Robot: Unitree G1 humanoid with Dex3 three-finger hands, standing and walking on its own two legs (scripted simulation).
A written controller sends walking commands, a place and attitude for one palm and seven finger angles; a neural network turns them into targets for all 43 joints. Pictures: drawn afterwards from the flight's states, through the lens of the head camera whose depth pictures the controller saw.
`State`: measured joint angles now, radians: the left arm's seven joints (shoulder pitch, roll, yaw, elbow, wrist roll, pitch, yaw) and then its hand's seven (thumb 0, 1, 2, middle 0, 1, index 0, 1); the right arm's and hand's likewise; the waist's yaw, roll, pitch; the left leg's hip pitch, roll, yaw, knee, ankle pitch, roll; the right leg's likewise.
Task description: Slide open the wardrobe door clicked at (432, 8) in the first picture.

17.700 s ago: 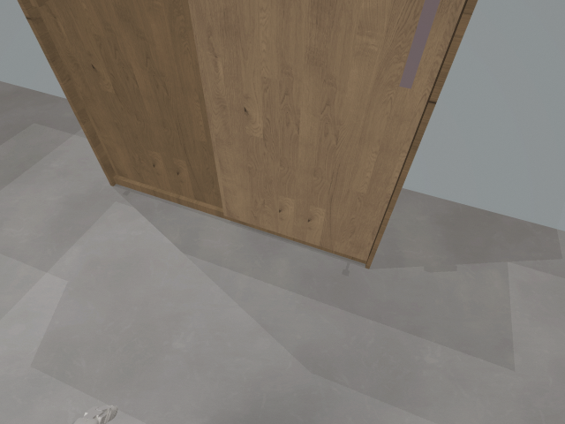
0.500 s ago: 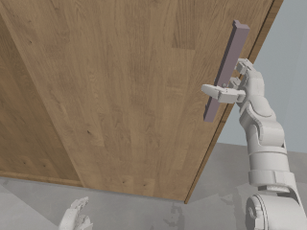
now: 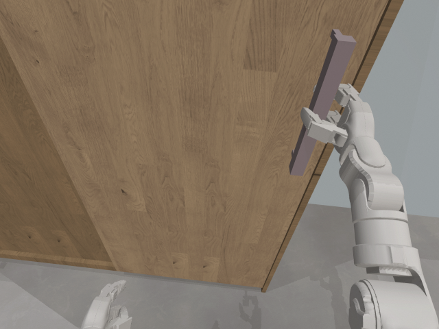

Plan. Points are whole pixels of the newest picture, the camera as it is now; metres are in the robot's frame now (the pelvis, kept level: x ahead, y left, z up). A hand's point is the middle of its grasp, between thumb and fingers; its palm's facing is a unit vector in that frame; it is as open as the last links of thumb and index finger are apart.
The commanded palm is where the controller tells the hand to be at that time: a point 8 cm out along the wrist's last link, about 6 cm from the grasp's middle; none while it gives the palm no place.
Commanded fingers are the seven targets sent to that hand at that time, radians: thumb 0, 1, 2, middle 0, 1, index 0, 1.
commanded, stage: grip the handle and tug to test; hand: right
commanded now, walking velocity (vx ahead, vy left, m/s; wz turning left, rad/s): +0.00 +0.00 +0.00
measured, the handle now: (313, 111) +0.46 -0.15 +0.21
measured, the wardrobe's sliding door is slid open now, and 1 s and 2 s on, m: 0.00 0.00 0.00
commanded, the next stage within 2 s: tug the door sideways, standing still in 0.56 s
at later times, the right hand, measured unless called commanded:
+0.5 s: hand (314, 123) +0.40 -0.13 +0.22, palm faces +0.08 +1.00 +0.02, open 7.3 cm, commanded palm +0.35 -0.18 +0.22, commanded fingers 0.00 -0.90 -0.90 0.45 1.40 0.45 1.40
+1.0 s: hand (307, 120) +0.41 -0.12 +0.22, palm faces +0.11 +0.99 +0.00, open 6.2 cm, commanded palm +0.38 -0.14 +0.22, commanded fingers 0.00 -0.90 -0.90 0.45 1.40 0.45 1.40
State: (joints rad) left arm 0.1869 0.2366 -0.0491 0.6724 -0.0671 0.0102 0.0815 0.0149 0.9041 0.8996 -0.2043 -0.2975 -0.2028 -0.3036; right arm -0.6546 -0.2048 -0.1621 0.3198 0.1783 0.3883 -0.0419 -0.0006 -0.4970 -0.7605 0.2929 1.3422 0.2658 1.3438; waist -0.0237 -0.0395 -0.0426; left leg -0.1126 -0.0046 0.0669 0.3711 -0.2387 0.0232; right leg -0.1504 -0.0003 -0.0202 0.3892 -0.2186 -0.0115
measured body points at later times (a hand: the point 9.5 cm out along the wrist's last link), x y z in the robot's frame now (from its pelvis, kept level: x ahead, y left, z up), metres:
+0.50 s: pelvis +0.00 +0.00 +0.00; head -0.02 +0.02 +0.45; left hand +0.16 +0.23 -0.10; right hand +0.39 -0.19 +0.22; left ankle -0.02 +0.10 -0.75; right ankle -0.01 -0.11 -0.74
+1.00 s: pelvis +0.02 +0.00 +0.00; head +0.00 +0.02 +0.45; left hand +0.22 +0.21 -0.10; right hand +0.40 -0.18 +0.22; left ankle -0.02 +0.10 -0.74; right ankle -0.01 -0.11 -0.74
